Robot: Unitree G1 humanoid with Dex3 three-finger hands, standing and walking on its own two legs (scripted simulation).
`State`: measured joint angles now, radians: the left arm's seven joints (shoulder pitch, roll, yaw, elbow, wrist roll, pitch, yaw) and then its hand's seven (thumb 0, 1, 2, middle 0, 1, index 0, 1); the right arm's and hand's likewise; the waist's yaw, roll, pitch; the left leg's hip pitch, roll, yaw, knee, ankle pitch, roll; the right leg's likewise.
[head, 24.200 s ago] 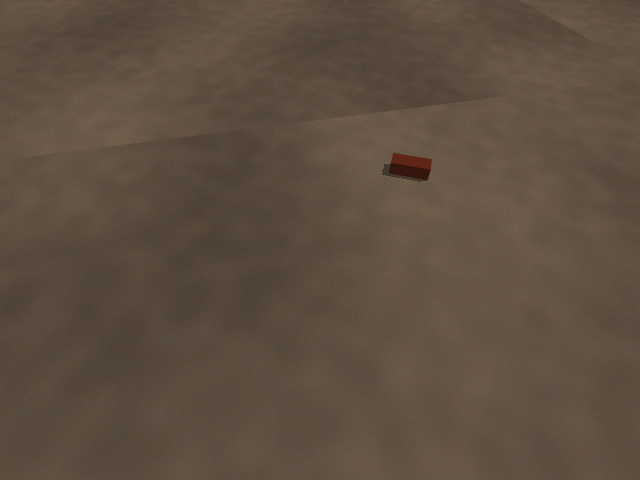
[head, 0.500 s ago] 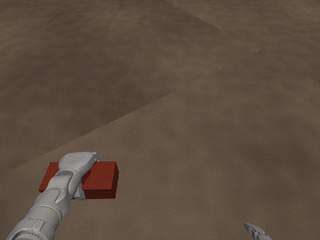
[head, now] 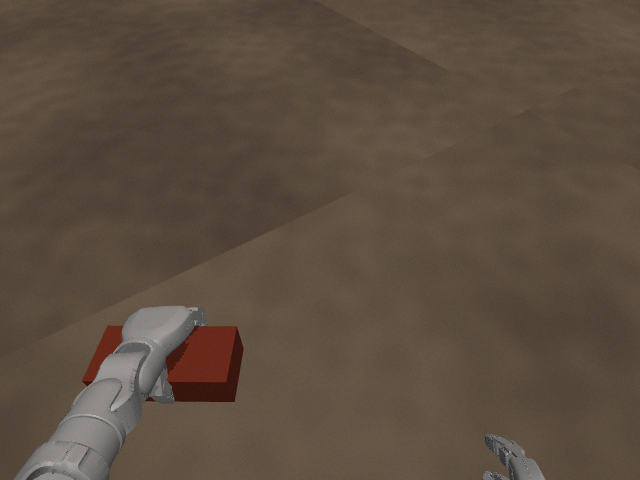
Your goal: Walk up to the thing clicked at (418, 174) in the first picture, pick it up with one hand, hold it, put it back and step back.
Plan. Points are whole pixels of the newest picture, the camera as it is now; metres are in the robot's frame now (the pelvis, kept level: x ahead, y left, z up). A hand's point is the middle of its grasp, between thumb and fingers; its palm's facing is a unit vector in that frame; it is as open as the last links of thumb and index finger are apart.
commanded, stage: hold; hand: left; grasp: from above
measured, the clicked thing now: (170, 363) +0.30 +0.23 -0.09
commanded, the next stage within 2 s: crouch in 0.92 s
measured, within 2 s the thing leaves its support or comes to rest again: neither
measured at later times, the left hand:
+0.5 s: hand (166, 362) +0.28 +0.22 -0.04, palm faces -0.48 -0.04 -0.87, open 11.4 cm
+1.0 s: hand (162, 358) +0.28 +0.22 -0.04, palm faces -0.46 -0.04 -0.89, open 11.4 cm
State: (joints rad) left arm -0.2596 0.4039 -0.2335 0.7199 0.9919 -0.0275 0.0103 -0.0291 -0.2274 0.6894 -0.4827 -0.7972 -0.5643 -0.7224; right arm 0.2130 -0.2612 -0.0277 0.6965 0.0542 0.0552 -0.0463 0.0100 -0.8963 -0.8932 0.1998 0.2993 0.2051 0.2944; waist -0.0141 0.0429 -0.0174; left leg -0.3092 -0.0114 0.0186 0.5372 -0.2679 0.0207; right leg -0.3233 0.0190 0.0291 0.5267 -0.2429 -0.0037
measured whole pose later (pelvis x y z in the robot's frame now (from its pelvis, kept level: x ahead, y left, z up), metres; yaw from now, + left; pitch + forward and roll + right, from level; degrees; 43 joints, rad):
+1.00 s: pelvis +0.00 +0.00 +0.00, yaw +0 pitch +1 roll +0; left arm -0.25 0.42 -0.23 0.66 0.98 -0.04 -0.02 -0.03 -0.23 0.68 -0.49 -0.79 -0.57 -0.72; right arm 0.18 -0.26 -0.02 0.71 0.06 0.06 -0.07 0.01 -0.90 -0.90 0.20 0.30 0.20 0.29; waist 0.00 0.05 0.00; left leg -0.25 -0.01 0.01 0.47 -0.23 0.02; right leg -0.27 0.02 0.02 0.47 -0.21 -0.01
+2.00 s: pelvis -0.06 +0.01 -0.25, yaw +0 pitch +36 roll -4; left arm -0.71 0.55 0.02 1.24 1.21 -0.17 0.33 -0.03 -0.22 0.72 -0.43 -0.85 -0.50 -0.79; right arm 0.23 -0.23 -0.03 0.74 -0.06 -0.03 0.02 0.01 -0.89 -0.89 0.20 0.30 0.21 0.29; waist -0.16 0.05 -0.19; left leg -1.78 -0.02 -0.02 1.79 -0.63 0.04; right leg -1.75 0.01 -0.04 1.73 -0.60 0.00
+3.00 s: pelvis -0.07 +0.00 -0.41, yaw -5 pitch +37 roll -8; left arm -0.93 0.81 0.17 1.45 1.33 -0.30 0.40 -0.03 -0.23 0.69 -0.50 -0.79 -0.57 -0.72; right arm 0.16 -0.28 0.05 0.73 -0.15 -0.05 0.15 0.00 -0.91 -0.90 0.20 0.30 0.21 0.29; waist -0.23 -0.01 -0.05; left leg -2.27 -0.01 -0.08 2.33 -0.71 0.03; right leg -2.22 0.01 -0.12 2.23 -0.67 -0.01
